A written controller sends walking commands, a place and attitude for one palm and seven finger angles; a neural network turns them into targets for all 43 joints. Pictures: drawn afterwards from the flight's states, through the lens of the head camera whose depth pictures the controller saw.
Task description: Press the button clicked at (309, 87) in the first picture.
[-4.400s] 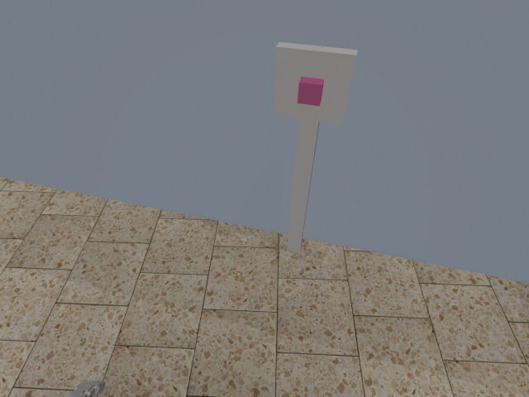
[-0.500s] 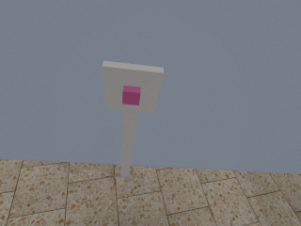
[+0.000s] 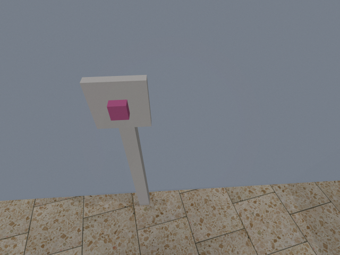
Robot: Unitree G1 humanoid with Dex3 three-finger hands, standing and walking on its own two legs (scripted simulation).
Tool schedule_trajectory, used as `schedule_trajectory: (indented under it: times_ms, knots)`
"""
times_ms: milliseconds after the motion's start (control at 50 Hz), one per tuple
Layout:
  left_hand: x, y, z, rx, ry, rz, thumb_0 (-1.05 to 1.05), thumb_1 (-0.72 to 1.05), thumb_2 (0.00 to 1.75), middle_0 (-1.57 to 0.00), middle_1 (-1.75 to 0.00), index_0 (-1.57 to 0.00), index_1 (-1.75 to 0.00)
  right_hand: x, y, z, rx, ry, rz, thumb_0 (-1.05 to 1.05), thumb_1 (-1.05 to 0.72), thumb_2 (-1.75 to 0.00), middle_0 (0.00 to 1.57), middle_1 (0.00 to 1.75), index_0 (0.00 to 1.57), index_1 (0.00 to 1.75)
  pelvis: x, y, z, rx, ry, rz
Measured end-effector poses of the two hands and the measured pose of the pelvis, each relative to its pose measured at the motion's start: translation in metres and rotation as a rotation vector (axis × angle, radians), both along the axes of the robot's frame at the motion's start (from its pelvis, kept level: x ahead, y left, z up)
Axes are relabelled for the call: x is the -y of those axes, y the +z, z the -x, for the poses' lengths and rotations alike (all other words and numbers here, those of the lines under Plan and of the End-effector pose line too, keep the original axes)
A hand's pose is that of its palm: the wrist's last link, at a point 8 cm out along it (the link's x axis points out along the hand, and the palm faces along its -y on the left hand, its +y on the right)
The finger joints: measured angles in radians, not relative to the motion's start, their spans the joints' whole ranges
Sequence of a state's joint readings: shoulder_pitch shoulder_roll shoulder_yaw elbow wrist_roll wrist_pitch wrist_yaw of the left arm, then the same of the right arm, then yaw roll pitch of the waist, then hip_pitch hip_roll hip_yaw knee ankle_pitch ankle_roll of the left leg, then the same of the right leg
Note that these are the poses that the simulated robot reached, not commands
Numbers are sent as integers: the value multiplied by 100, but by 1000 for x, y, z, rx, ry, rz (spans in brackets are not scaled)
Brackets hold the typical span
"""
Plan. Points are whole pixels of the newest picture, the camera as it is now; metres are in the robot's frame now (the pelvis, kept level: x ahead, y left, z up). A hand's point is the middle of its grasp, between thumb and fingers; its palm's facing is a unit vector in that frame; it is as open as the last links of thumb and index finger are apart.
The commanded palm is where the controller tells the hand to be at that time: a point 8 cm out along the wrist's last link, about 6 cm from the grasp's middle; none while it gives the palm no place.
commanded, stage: come to a stop and stand still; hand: left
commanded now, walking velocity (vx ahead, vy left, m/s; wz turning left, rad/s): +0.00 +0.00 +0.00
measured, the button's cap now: (119, 109) +0.53 +0.18 +0.05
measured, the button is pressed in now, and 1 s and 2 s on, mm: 0 0 0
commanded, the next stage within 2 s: look again from close up in 0.54 s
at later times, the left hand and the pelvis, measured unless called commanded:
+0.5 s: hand out of the picture -0.02 +0.12 -0.17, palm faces +0.08 -0.98 -0.15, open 7.4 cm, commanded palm none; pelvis +0.02 -0.02 +0.00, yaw +0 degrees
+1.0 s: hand out of the picture +0.04 +0.21 -0.18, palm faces +0.01 -0.98 -0.22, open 7.4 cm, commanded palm none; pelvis +0.01 +0.03 -0.01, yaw -1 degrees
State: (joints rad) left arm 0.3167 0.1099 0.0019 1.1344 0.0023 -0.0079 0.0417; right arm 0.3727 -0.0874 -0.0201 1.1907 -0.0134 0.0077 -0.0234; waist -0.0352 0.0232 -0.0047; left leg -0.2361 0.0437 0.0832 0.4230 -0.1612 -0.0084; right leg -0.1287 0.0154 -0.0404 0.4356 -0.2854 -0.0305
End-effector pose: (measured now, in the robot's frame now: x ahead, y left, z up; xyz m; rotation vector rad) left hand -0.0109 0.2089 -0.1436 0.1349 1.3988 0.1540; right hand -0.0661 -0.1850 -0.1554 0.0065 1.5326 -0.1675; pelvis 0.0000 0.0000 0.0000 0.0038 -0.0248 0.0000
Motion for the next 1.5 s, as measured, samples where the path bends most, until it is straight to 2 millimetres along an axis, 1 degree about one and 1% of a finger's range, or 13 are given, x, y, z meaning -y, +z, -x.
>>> schedule_trajectory:
  times_ms: [220, 380, 500, 640, 720, 820, 980, 1120, 1260, 1300, 1420, 1460, 1500]
  knots:
    - [44, -4, 21, -64, 52, 63, 0, 92, 90, -20, -30, -20, -30, 30, 3, -39, 40, 50, 38, 0, -91, -90, 20, 30, 20, 30, 19, 0, -10, -3, 6, -1]
    - [50, -3, 25, -86, 72, 61, 0, 91, 90, -20, -30, -20, -30, 49, 4, -71, 88, 82, 76, 1, -92, -90, 19, 30, 20, 30, 24, 0, -18, 0, 7, -3]
    - [42, -2, 20, -80, 70, 38, 0, 91, 90, -20, -30, -20, -30, 55, 4, -86, 109, 92, 90, 1, -93, -90, 19, 30, 20, 30, 25, 0, -22, 3, 6, -4]
    - [28, -1, 8, -61, 57, 16, 0, 91, 90, -20, -30, -20, -30, 54, 6, -91, 112, 98, 94, 1, -93, -90, 19, 30, 20, 30, 21, 1, -25, 6, 5, -3]
    - [17, -1, 1, -26, 12, -2, 0, 91, 90, -20, -30, -20, -30, 52, 6, -96, 152, 91, 103, 1, -93, -90, 20, 30, 20, 30, 12, -2, -21, -13, -15, 16]
    - [-10, -10, -14, 18, -19, -8, 0, 91, 90, -20, -30, -20, -30, 38, 4, -104, 228, 87, 123, 1, -94, -90, 19, 30, 20, 30, -6, -10, -18, -2, -12, 29]
    - [-47, -6, -41, 99, -38, -35, 0, 91, 90, -20, -30, -20, -30, 15, 6, -95, 225, 116, 117, 1, -95, -90, 20, 30, 20, 30, -27, -9, -12, -2, -15, 10]
    - [-58, -2, -38, 64, -55, -38, 0, 91, 90, -20, -30, -19, -30, 6, 9, -83, 185, 114, 103, 1, -93, -90, 20, 30, 21, 30, -33, -5, -12, -24, -19, -1]
    - [-51, -4, -24, 4, -47, -27, 0, 91, 90, -20, -30, -19, -30, 4, 8, -77, 143, 113, 93, 1, -92, -90, 20, 30, 21, 30, -32, -4, -16, -29, -18, 5]
    - [-52, 13, -49, 166, 43, -34, 1, 91, 90, -20, -30, -20, -30, 10, 14, -86, 225, 105, 122, 1, -92, -90, 20, 30, 21, 30, -31, -5, -15, -36, -13, 3]
    - [-50, 114, -170, 958, 58, -84, 1, 91, 90, -26, -37, -26, -37, 35, 27, -153, 603, 121, 195, 1, -92, -90, 20, 30, 21, 30, -24, -19, -7, -93, 16, -8]
    - [-48, 133, -193, 1170, 17, -57, 1, 91, 90, -30, -41, -30, -41, 45, 31, -180, 705, 140, 209, 1, -91, -90, 20, 30, 21, 30, -19, -29, -1, -141, 7, -5]
    - [-42, 140, -202, 1340, -42, -7, 0, 91, 90, -34, -46, -34, -46, 54, 34, -206, 800, 163, 221, 1, -91, -90, 20, 30, 21, 30, -12, -43, 4, -189, -5, -7]
